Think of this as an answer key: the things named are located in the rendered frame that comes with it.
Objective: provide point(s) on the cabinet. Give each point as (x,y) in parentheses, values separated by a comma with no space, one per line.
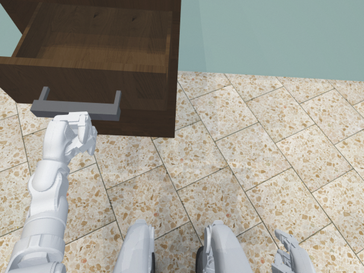
(132,122)

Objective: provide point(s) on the robot left thigh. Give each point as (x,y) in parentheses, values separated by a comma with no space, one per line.
(138,244)

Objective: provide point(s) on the right robot shin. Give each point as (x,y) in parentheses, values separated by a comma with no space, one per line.
(208,261)

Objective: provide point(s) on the drawer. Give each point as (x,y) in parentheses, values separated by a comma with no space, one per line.
(86,53)

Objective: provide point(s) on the handle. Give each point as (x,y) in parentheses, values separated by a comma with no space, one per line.
(96,111)

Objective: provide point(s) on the right robot hand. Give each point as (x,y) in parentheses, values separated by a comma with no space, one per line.
(297,261)

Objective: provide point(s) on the left robot hand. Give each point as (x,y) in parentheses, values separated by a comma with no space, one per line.
(75,128)

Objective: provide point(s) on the robot left forearm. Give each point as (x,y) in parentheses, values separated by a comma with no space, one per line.
(43,231)

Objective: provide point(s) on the left robot upper arm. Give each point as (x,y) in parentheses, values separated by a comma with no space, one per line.
(51,267)

